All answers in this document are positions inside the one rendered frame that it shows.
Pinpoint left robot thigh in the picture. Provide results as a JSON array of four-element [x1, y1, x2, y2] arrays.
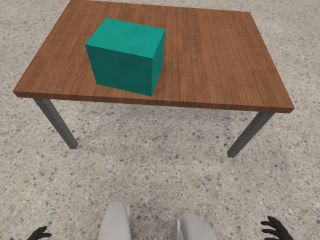
[[97, 201, 132, 240]]

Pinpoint carton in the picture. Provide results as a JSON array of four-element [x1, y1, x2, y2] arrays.
[[85, 18, 165, 97]]

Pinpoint robot left shin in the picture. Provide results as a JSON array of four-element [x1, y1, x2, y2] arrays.
[[112, 198, 122, 202]]

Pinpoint table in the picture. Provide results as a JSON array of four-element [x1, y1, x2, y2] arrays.
[[13, 0, 295, 158]]

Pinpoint robot left hand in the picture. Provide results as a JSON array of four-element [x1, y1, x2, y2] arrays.
[[27, 226, 52, 240]]

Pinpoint robot right hand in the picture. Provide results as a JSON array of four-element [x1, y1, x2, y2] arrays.
[[260, 215, 293, 240]]

